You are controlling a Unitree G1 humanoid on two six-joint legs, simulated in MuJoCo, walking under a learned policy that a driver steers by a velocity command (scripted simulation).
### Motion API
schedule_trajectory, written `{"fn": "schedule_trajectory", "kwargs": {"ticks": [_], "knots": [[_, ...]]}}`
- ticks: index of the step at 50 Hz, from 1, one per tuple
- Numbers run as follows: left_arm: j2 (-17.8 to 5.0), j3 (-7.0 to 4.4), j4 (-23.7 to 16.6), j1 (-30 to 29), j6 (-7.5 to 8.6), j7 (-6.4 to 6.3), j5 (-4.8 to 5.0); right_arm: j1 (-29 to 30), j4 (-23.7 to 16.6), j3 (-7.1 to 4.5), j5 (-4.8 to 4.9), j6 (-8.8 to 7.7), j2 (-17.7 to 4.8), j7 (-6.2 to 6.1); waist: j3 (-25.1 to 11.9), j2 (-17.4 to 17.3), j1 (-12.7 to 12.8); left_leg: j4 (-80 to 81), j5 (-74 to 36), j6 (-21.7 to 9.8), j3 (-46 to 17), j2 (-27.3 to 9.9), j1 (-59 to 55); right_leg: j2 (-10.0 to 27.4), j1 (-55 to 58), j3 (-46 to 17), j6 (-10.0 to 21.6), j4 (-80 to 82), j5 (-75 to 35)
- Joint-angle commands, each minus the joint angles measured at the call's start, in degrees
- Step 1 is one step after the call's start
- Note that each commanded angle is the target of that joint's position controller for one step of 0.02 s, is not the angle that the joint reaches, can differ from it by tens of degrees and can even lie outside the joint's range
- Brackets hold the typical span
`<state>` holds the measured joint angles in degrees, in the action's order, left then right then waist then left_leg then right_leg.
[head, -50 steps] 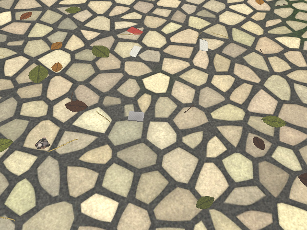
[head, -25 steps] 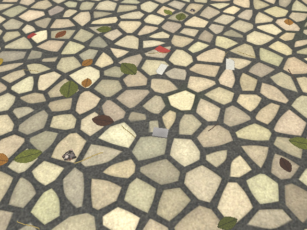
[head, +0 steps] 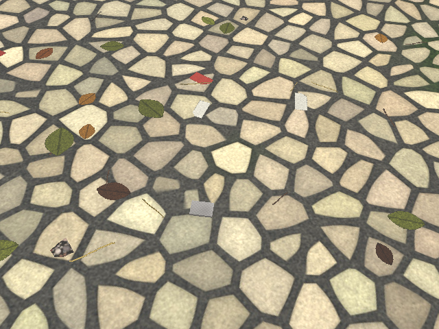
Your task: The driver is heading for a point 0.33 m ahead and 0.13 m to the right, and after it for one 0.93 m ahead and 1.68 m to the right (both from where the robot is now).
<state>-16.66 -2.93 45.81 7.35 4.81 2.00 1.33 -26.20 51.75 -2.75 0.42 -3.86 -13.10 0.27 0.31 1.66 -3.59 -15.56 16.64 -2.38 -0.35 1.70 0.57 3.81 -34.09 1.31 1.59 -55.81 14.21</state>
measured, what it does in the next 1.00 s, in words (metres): walks ahead, turning right: right foot, then left foot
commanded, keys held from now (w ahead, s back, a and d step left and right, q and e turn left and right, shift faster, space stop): w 0.06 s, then w+e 0.30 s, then e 0.64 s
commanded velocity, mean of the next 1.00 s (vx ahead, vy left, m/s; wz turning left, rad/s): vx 0.27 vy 0.00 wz -0.42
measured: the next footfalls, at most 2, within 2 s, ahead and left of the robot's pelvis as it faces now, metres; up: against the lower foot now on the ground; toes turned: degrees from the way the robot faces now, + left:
right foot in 0.22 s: +0.30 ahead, -0.14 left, +0.00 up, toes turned -4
left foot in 0.70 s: +0.55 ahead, -0.01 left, +0.00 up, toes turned -25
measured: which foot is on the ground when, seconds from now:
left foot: down 0.00-0.24, up 0.26-0.68, down 0.70-1.00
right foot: up 0.00-0.20, down 0.22-0.70, up 0.72-1.00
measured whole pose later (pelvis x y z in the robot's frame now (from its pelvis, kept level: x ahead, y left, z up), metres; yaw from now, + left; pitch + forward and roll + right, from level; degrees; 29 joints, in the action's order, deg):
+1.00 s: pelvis +0.39 -0.07 -0.01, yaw -30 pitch +1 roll +1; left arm -18.6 -4.3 37.4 11.4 -3.9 -1.4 0.9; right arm -6.9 40.8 -2.9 -1.1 0.0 -15.1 -1.8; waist 4.3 1.3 -0.5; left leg -23.6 6.3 -0.9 4.8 -1.6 18.4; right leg 2.2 -28.6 -1.7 -4.7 -54.4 22.7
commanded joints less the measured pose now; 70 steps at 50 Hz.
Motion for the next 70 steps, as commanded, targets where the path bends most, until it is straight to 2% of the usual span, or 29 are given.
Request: {"fn": "schedule_trajectory", "kwargs": {"ticks": [1, 7, 10, 11, 12, 13, 14, 15, 16, 19, 23, 27, 33, 34, 35, 36, 37, 38, 39, 42, 50, 55, 56, 57, 58, 59, 61, 63, 70], "knots": [[0.68, 1.11, -7.0, -11.16, 0.89, 1.15, -0.41, 1.0, -3.19, -1.48, 0.05, -0.25, -9.14, -1.15, 5.09, -5.72, -0.76, 8.19, -19.82, -8.59, -7.45, -11.68, 0.65, -0.24, -5.86, 1.48, -1.76, 13.62, -9.75], [-3.77, 0.16, -8.86, -13.46, 0.41, 1.34, 0.4, 0.06, -1.3, -2.29, 0.54, -0.88, -11.3, -1.18, 6.04, -7.77, 1.05, 7.6, -26.27, -6.01, -2.46, -15.6, -2.67, -2.31, 2.83, 0.85, 2.02, 24.65, -15.33], [-7.73, -2.39, -4.94, 1.07, -0.36, 0.97, 0.24, 1.38, -1.76, -2.68, -0.56, 0.43, -12.01, -1.63, -4.61, -8.19, 8.89, -13.04, -53.35, -2.66, 3.19, -13.54, -4.22, -7.66, 21.25, 4.02, 6.1, 23.56, -10.78], [-9.85, -3.54, -2.89, 9.44, -0.85, 0.46, 0.38, 0.9, -2.82, -2.37, -1.16, 0.7, -11.53, -2.14, -9.04, -5.89, 12.12, -26.86, -46.27, -0.78, 4.38, -12.07, 6.31, -4.81, 35.78, -1.47, 7.83, 22.33, -9.92], [-15.87, -4.85, -2.35, 15.29, -0.95, 0.23, -0.4, -5.33, -5.01, -0.22, -1.73, -0.3, -4.62, -1.37, -17.83, 9.68, 9.03, -52.37, -13.24, 3.44, 4.14, -2.71, 29.53, 10.82, 56.83, -31.93, 18.44, 26.83, 3.76], [-12.03, -3.69, -2.16, 15.03, -1.02, 0.41, 0.01, -3.72, -4.21, 0.0, -0.73, -2.39, -5.49, -0.51, -22.23, 10.29, 9.54, -61.64, 13.58, 2.77, -5.39, 1.21, 37.61, 15.28, 58.39, -51.32, 20.42, 39.9, 15.92], [-9.75, -2.97, -2.74, 10.84, -0.7, 0.25, -0.34, 3.28, -6.62, -1.34, 1.67, -3.68, -10.19, 0.02, -11.43, 7.97, 9.48, -64.52, 10.26, 1.64, -6.99, -1.94, 43.73, 13.91, 50.43, -44.74, 17.1, 41.83, 16.99], [-8.63, -2.62, -3.74, 7.0, -0.42, 0.14, -0.65, 7.43, -8.01, -1.25, 2.0, -4.45, -10.91, -0.16, -6.1, 2.48, 7.92, -61.61, 5.08, 0.61, -6.06, -4.7, 42.59, 11.83, 41.09, -37.05, 15.37, 42.51, 11.74], [-7.46, -2.19, -4.42, 4.02, -0.18, 0.21, -1.04, 9.35, -8.19, -1.48, 0.84, -4.6, -10.62, -0.67, -2.33, -1.92, 5.73, -56.99, 1.83, 0.56, -5.4, -6.66, 39.72, 9.31, 32.19, -30.83, 14.31, 43.39, 4.59], [-6.38, -1.92, -5.93, 0.75, 0.33, -0.06, -1.67, 7.4, -8.65, -1.93, -0.89, -2.77, -9.68, -1.42, -0.79, 1.51, 1.3, -49.44, -1.01, 2.06, -5.46, -8.89, 31.73, 5.35, 19.98, -23.27, 14.43, 45.77, -8.21], [-9.14, -2.76, -4.96, 4.67, 0.12, -1.45, -1.39, 13.2, -11.87, -1.69, -2.39, -1.38, -8.04, -2.36, -0.34, 0.56, 2.04, -37.71, -8.32, 5.93, -2.94, -6.02, 30.68, 2.44, 14.47, -14.47, 13.67, 42.32, -35.3], [-9.59, -3.2, -4.01, 9.16, -2.41, -3.09, 0.21, 21.33, -14.51, -0.81, -1.36, -1.24, -6.16, -1.57, -3.4, 2.19, 5.4, -22.13, -19.92, 6.44, -3.02, -1.4, 26.25, -0.44, 16.84, -14.41, 9.05, 38.06, -30.13], [-8.45, -3.28, -5.73, 8.44, -4.81, -4.44, -0.28, 22.3, -15.67, -2.04, -0.93, -1.95, -10.34, -0.53, -4.29, 5.02, 4.2, -10.3, -13.25, 4.7, -6.72, 0.17, 23.74, 1.24, 26.66, -26.42, 7.49, 27.65, -22.42], [-7.45, -2.92, -6.67, 6.81, -4.93, -4.43, -0.16, 19.38, -15.08, -2.25, -1.17, -2.49, -10.73, -0.71, -5.3, 4.8, 2.18, -4.84, -19.36, 3.16, -6.09, -1.39, 18.13, -1.03, 25.7, -25.92, 5.79, 23.33, -19.97], [-4.56, -1.91, -8.08, 7.37, -4.64, -4.24, -0.94, 15.77, -15.05, -2.8, -2.24, -2.66, -13.73, -1.26, -11.28, -0.56, 1.69, -6.48, -33.8, -0.81, -12.18, -10.57, 5.21, -4.64, 20.12, -22.01, 3.19, 12.37, -10.44], [-1.67, -1.21, -7.7, 17.71, -4.35, -4.13, -0.88, 15.57, -15.77, -2.94, -3.61, -1.61, -15.67, -1.83, -16.82, -15.13, 6.41, -10.03, -54.84, -11.7, -28.09, -24.76, -10.92, -13.36, 5.77, -14.3, -0.89, -1.21, 24.37], [-7.39, -1.84, -6.96, 21.07, -4.57, -3.8, -0.52, 13.47, -15.01, -2.74, -1.66, -0.4, -12.42, -1.53, -20.49, -16.69, 5.75, -9.23, -45.81, -15.64, -36.4, -29.8, -11.46, -9.31, 0.86, -11.77, -2.8, -10.77, 28.25], [-11.21, -3.22, -6.46, 17.08, -5.45, -3.93, 0.02, 15.53, -16.28, -1.83, -1.01, 0.24, -9.1, -1.61, -15.05, -10.12, 4.18, -8.53, -38.16, -13.64, -29.93, -25.43, -7.04, -7.27, -1.28, -11.33, -4.83, -15.49, 23.74], [-11.51, -3.65, -6.87, 13.26, -6.53, -4.27, 0.11, 17.76, -16.61, -1.4, -1.26, 1.01, -8.09, -1.67, -11.16, -6.74, 3.95, -7.55, -32.28, -10.98, -23.21, -21.52, -2.23, -6.07, -2.08, -9.6, -6.2, -17.05, 19.55], [-7.86, -3.19, -8.5, 11.22, -8.48, -4.42, 0.11, 21.78, -16.5, -1.48, -2.05, 2.36, -9.31, -1.98, -4.32, -8.69, 5.26, -2.33, -23.02, -9.55, -12.04, -15.12, 11.28, -4.25, 2.05, -5.65, -7.39, -14.08, 12.38], [-5.64, -2.14, -12.54, 6.14, -8.18, -2.89, -0.58, 21.97, -14.93, -3.07, -1.17, 3.33, -12.42, -2.13, -7.07, -10.57, 3.38, -0.31, -19.75, -11.65, -4.25, -18.22, 10.71, -0.81, 10.73, -1.4, -5.3, 5.23, 6.75], [-6.71, -3.14, -12.19, 9.35, -8.36, -1.65, -0.71, 21.77, -13.39, -3.54, 0.78, 3.89, -13.25, -1.67, -6.5, -9.91, 5.83, -6.57, -13.44, -6.63, -0.36, -18.02, 12.28, -3.4, 21.06, 2.4, -0.25, 23.88, -0.78], [-8.13, -3.82, -11.55, 11.4, -8.33, -1.91, -0.92, 18.9, -12.0, -3.24, 0.86, 4.08, -11.44, -1.56, -5.63, -6.38, 6.02, -12.17, -7.7, -2.47, 2.78, -15.68, 16.81, -3.35, 26.25, -0.33, 1.92, 29.49, -5.09], [-13.92, -5.26, -12.38, 12.34, -8.24, -2.87, -0.9, 17.19, -12.45, -2.29, -0.98, 4.29, -7.68, -1.16, -3.86, 9.69, 4.36, -28.82, 8.56, 4.2, 9.63, -8.58, 29.74, 9.52, 32.46, -19.27, 7.36, 35.91, -17.95], [-18.46, -5.69, -14.75, 10.01, -7.41, -2.84, -2.48, 21.3, -15.77, -2.52, -1.99, 3.93, -8.59, -1.65, -2.81, 15.86, 5.34, -41.51, 21.97, 6.73, 3.92, -1.29, 40.06, 19.35, 28.56, -32.85, 18.2, 37.41, -25.1], [-15.61, -5.12, -14.69, 9.71, -6.17, -2.55, -3.54, 25.07, -16.26, -3.2, -1.31, 3.82, -10.7, -2.11, -4.07, 9.96, 7.55, -48.2, 19.64, 5.89, -1.97, -2.28, 39.7, 16.88, 26.06, -30.45, 18.39, 38.91, -18.86], [-12.0, -4.08, -14.82, 3.92, -5.14, -2.77, -1.94, 22.03, -14.05, -3.98, -0.81, 4.26, -11.25, -2.86, -2.8, 5.53, 3.9, -48.71, 9.53, 5.08, -3.74, -3.76, 39.36, 10.42, 25.33, -22.67, 11.46, 37.69, -12.73], [-9.94, -3.0, -15.33, 2.29, -5.35, -3.32, -1.08, 20.47, -13.4, -4.12, -1.32, 4.39, -11.17, -2.96, -3.88, 6.62, 2.93, -50.76, 5.12, 6.21, -3.37, -2.82, 36.38, 8.2, 24.2, -20.1, 10.52, 36.64, -19.24], [-11.16, -3.57, -15.16, 5.05, -6.19, -4.4, -1.0, 23.21, -14.37, -3.03, -0.31, 3.63, -8.81, -2.03, -5.11, 6.78, 4.92, -34.97, 2.38, 7.74, -4.58, -0.78, 33.34, 6.49, 29.02, -23.49, 11.12, 34.54, -17.73]]}}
